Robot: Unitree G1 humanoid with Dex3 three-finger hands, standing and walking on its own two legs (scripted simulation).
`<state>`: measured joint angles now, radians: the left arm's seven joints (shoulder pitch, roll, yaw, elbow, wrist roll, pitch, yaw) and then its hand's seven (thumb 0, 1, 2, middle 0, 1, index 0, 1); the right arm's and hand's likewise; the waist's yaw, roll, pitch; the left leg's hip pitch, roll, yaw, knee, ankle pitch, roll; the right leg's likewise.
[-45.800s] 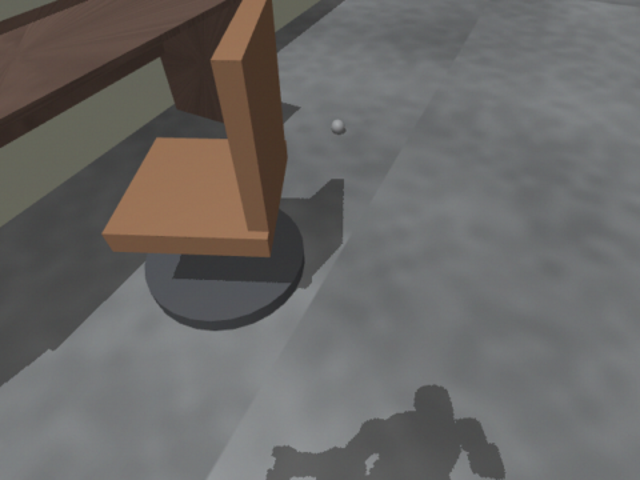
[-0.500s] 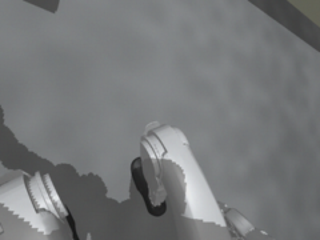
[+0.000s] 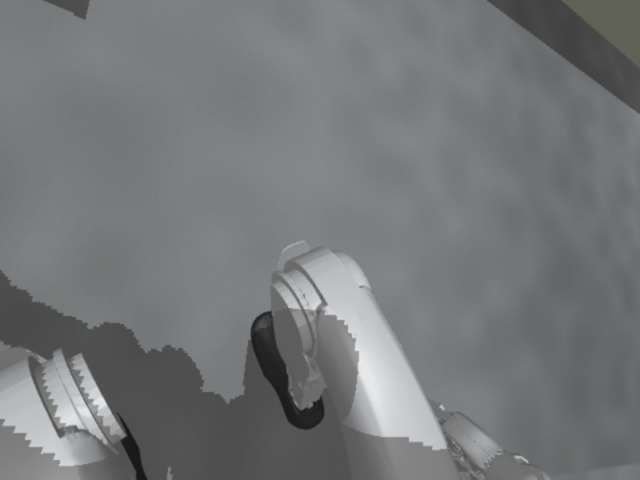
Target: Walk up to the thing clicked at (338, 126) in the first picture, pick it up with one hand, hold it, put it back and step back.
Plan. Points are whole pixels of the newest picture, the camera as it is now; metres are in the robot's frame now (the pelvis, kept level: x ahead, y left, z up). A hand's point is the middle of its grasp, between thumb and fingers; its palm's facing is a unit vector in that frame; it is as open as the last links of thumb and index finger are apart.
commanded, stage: open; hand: left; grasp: from above
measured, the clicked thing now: out of the picture +0.47 +0.34 -0.27
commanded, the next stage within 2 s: withdraw in 0.88 s
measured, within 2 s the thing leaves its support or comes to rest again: neither
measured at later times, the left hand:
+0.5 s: hand out of the picture +0.47 +0.33 -0.24, palm faces -0.44 -0.15 -0.89, open 12.6 cm
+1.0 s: hand out of the picture +0.46 +0.33 -0.24, palm faces -0.43 -0.15 -0.89, open 13.9 cm
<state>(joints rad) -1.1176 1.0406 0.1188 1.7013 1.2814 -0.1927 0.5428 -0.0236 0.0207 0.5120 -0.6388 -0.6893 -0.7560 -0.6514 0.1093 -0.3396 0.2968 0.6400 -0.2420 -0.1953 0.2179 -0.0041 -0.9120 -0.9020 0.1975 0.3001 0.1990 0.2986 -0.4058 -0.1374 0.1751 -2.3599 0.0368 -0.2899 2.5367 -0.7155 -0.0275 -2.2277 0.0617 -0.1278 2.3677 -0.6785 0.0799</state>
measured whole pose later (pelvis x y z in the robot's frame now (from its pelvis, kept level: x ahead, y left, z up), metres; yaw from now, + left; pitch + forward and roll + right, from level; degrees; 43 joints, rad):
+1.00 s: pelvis +0.00 +0.00 +0.00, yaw +0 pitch +29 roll -15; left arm -1.13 1.06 0.09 1.69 1.27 -0.20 0.54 0.00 -0.49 0.97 -0.08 -1.05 -0.09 -1.03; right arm 0.11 -0.34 0.32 0.62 -0.25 -0.19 0.21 0.00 -0.90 -0.90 0.20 0.30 0.20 0.30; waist -0.41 -0.14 0.18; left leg -2.35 0.04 -0.30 2.53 -0.71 -0.02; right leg -2.22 0.06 -0.14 2.35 -0.67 0.08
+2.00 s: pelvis -0.02 -0.01 +0.02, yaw +5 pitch +31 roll -11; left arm -1.10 0.91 0.08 1.44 1.29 -0.24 0.28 0.00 -0.50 0.99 -0.10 -1.00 -0.10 -1.00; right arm 0.20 -0.32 0.17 0.63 -0.16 0.01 0.11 0.00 -0.91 -0.90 0.20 0.30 0.20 0.30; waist -0.32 -0.05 0.06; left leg -2.36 0.01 -0.20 2.41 -0.62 -0.02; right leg -2.24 0.02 -0.07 2.31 -0.63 0.06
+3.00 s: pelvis +0.03 -0.01 +0.30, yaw +14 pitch +23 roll -4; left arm 0.03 0.31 0.04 0.23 0.09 0.33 0.07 0.01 0.90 0.90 -0.21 -0.31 -0.21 -0.30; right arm 0.12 -0.21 0.03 0.55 0.04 -0.09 -0.07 0.00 -0.90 -0.90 0.20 0.30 0.20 0.30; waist -0.07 0.03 -0.18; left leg -1.33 0.05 -0.08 1.50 -0.57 -0.02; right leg -1.26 -0.03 -0.05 1.45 -0.58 0.03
